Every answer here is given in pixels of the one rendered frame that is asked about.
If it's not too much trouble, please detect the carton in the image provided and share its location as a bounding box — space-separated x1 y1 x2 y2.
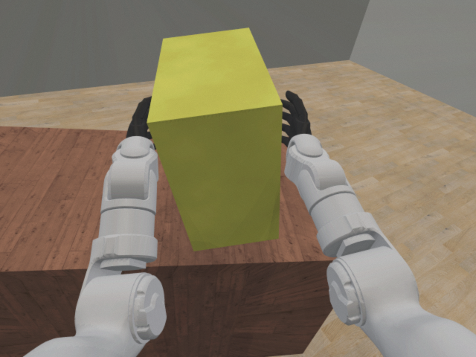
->
147 28 283 251

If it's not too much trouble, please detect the right robot hand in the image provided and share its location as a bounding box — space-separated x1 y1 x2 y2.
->
280 91 312 147

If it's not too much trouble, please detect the left robot forearm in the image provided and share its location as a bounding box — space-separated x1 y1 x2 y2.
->
74 136 158 329

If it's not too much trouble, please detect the robot right upper arm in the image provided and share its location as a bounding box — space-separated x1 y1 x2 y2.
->
327 246 476 357

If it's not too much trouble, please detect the robot left upper arm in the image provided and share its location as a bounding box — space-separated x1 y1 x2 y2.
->
23 272 167 357

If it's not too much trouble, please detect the left robot hand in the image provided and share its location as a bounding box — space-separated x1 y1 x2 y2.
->
126 96 156 149

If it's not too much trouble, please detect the right robot forearm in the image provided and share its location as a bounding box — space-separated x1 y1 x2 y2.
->
284 134 419 299

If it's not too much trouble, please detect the pedestal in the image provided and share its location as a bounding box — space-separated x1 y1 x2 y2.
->
0 126 337 357

